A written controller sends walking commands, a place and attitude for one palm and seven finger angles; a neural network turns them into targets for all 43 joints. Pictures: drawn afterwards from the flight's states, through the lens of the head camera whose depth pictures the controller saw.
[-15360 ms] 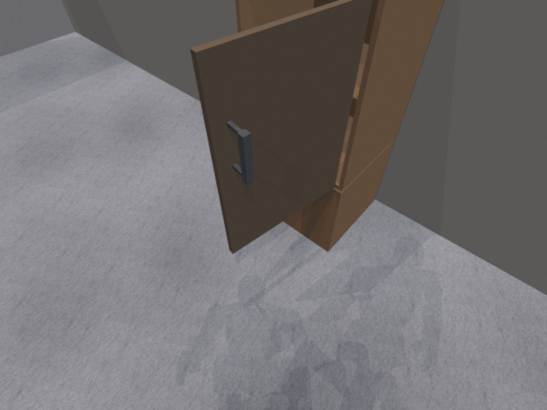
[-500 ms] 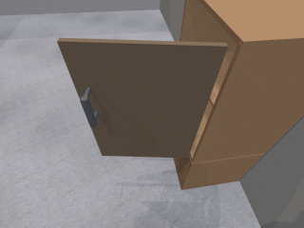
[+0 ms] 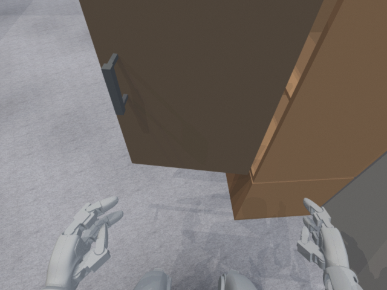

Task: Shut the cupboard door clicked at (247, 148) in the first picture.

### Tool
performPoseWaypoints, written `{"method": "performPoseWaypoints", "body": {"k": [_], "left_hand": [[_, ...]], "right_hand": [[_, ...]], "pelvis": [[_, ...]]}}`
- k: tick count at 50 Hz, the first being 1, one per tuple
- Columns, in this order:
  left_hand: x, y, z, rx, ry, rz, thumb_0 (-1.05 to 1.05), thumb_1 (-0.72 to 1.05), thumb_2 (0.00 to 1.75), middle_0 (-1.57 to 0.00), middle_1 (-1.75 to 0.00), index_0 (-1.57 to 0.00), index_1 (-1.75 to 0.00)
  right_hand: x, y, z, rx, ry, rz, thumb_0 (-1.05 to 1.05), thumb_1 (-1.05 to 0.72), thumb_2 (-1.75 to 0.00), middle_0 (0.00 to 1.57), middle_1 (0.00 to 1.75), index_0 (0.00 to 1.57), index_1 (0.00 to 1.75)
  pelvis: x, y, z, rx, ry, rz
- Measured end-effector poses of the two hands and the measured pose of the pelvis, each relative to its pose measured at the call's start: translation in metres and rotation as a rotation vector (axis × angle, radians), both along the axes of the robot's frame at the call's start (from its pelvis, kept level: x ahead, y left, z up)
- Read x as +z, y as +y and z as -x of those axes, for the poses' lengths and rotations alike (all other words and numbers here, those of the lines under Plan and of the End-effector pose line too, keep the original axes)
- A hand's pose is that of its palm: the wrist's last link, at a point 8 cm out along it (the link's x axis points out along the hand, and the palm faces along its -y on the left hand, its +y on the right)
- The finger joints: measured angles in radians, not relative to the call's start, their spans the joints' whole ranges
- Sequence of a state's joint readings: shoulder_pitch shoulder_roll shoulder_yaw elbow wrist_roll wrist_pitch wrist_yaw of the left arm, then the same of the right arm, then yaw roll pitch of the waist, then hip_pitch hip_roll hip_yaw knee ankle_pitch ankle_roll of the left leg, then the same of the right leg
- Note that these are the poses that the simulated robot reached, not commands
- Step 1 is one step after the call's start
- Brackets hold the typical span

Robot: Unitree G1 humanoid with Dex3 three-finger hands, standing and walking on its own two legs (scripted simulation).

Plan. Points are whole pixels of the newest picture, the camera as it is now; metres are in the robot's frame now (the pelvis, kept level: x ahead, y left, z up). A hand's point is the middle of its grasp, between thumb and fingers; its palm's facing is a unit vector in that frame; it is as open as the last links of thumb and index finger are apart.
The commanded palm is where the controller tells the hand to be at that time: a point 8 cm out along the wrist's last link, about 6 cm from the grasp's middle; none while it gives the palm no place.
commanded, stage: raise the hand and make a fist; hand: left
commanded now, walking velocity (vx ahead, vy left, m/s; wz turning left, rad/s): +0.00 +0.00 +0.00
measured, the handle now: (117, 85) +0.51 +0.23 +0.12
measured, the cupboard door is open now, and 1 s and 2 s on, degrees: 80 80 80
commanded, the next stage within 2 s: bring the fist close to the handle in 1.50 s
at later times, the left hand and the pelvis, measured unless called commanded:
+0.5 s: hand (89, 220) +0.22 +0.20 +0.08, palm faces +0.03 -1.00 -0.05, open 3.8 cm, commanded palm +0.19 +0.25 +0.08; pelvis +0.01 +0.01 +0.02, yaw +0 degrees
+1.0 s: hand (75, 195) +0.24 +0.22 +0.11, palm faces +0.02 -1.00 -0.04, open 3.1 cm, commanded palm +0.22 +0.27 +0.12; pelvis +0.03 +0.03 +0.04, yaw +1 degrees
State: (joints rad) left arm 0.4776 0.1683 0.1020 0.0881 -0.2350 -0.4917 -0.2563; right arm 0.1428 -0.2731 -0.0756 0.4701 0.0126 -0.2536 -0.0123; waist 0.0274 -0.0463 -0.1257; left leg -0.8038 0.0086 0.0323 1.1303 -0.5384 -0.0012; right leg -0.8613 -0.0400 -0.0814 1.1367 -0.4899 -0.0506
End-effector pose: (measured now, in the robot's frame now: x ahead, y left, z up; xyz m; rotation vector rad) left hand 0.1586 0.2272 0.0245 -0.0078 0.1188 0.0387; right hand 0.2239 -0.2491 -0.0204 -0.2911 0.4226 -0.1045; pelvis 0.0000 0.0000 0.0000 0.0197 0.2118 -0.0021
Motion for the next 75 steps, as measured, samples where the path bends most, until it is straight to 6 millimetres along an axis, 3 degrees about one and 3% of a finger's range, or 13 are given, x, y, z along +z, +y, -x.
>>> {"method": "performPoseWaypoints", "body": {"k": [3, 5, 8, 12, 18, 23, 31, 38, 44, 52, 64, 75], "left_hand": [[0.007, 0.011, 0.017, 0.075, -0.024, -0.041, 0.02, 0.90, 0.90, -0.47, -0.59, -0.47, -0.60], [0.021, 0.012, 0.016, 0.077, -0.094, -0.062, 0.02, 0.90, 0.90, -0.50, -0.63, -0.51, -0.64], [0.036, 0.005, 0.003, 0.012, -0.172, -0.069, 0.02, 0.90, 0.90, -0.56, -0.69, -0.56, -0.69], [0.038, -0.005, -0.022, -0.088, -0.110, -0.051, 0.02, 0.90, 0.90, -0.63, -0.77, -0.63, -0.77], [0.045, 0.008, -0.035, -0.034, -0.011, -0.045, 0.02, 0.89, 0.90, -0.74, -0.89, -0.75, -0.89], [0.056, 0.023, -0.035, 0.002, -0.060, -0.059, 0.02, 0.90, 0.90, -0.83, -0.99, -0.84, -0.99], [0.059, 0.027, -0.042, -0.045, -0.071, -0.037, 0.02, 0.90, 0.90, -0.98, -1.15, -0.98, -1.15], [0.075, 0.035, -0.050, -0.022, -0.107, -0.041, 0.02, 0.90, 0.90, -1.11, -1.29, -1.11, -1.29], [0.082, 0.041, -0.056, -0.027, -0.094, -0.041, 0.02, 0.90, 0.90, -1.21, -1.41, -1.22, -1.41], [0.097, 0.047, -0.066, -0.024, -0.108, -0.055, 0.02, 0.90, 0.90, -1.28, -1.48, -1.28, -1.48], [0.101, 0.043, -0.073, -0.035, -0.088, -0.036, 0.02, 0.90, 0.90, -1.30, -1.50, -1.30, -1.50], [0.101, 0.033, -0.065, -0.022, -0.112, -0.048, 0.02, 0.89, 0.90, -1.30, -1.50, -1.30, -1.50]], "right_hand": [[-0.008, 0.013, -0.009, 0.048, -0.015, -0.008, 0.01, -0.91, -0.90, 0.20, 0.29, 0.19, 0.30], [-0.017, 0.024, -0.008, 0.077, 0.001, -0.020, 0.01, -0.91, -0.90, 0.20, 0.29, 0.19, 0.30], [-0.033, 0.037, 0.003, 0.092, 0.053, -0.053, 0.01, -0.91, -0.90, 0.20, 0.29, 0.20, 0.30], [-0.049, 0.046, 0.031, 0.043, 0.148, -0.116, 0.02, -0.91, -0.89, 0.20, 0.30, 0.20, 0.30], [-0.051, 0.039, 0.074, -0.069, 0.263, -0.136, 0.02, -0.91, -0.89, 0.20, 0.30, 0.20, 0.30], [-0.045, 0.023, 0.087, -0.103, 0.303, -0.076, 0.02, -0.91, -0.89, 0.20, 0.30, 0.20, 0.30], [-0.023, 0.016, 0.064, -0.100, 0.242, -0.007, 0.02, -0.91, -0.90, 0.20, 0.30, 0.20, 0.30], [-0.004, 0.041, 0.030, -0.039, 0.158, -0.034, 0.02, -0.91, -0.90, 0.20, 0.30, 0.20, 0.30], [0.002, 0.063, 0.016, 0.017, 0.139, -0.069, 0.02, -0.91, -0.90, 0.20, 0.30, 0.20, 0.30], [0.000, 0.070, 0.022, 0.029, 0.172, -0.089, 0.02, -0.91, -0.89, 0.20, 0.30, 0.20, 0.30], [0.000, 0.043, 0.046, -0.037, 0.208, -0.067, 0.02, -0.91, -0.89, 0.20, 0.30, 0.20, 0.30], [0.002, 0.030, 0.046, -0.044, 0.186, -0.061, 0.02, -0.91, -0.90, 0.20, 0.30, 0.20, 0.30]], "pelvis": [[-0.007, -0.003, 0.003, 0.019, 0.010, 0.019], [-0.011, -0.004, 0.006, 0.030, 0.014, 0.031], [-0.012, -0.004, 0.009, 0.040, 0.016, 0.045], [-0.007, -0.003, 0.010, 0.034, 0.013, 0.045], [0.009, 0.002, 0.001, 0.013, 0.003, 0.033], [0.015, 0.008, -0.006, 0.013, 0.001, 0.034], [0.021, 0.020, -0.013, 0.015, -0.010, 0.042], [0.028, 0.026, -0.020, 0.019, -0.028, 0.050], [0.033, 0.029, -0.024, 0.023, -0.045, 0.053], [0.039, 0.030, -0.027, 0.025, -0.065, 0.052], [0.047, 0.025, -0.025, 0.014, -0.082, 0.039], [0.046, 0.017, -0.022, 0.014, -0.087, 0.033]]}}
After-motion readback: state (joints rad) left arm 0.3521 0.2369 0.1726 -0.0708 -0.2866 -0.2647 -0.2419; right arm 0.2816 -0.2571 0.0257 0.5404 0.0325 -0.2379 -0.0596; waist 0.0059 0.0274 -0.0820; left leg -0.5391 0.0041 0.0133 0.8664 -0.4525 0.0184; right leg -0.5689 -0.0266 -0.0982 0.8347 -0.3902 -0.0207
